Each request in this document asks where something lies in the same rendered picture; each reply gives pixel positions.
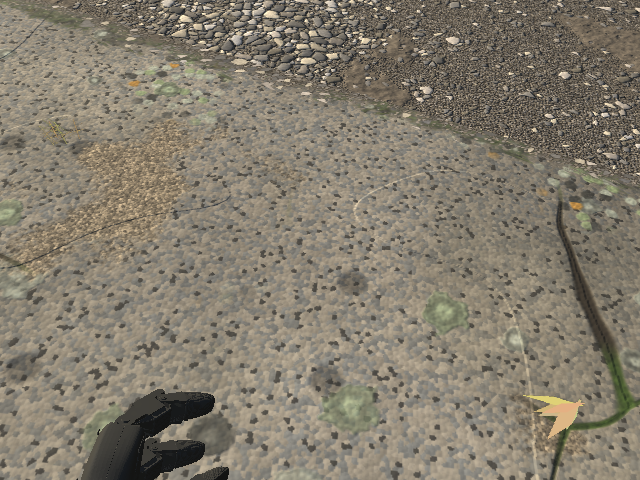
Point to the robot left hand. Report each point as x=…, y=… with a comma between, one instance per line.
x=121, y=452

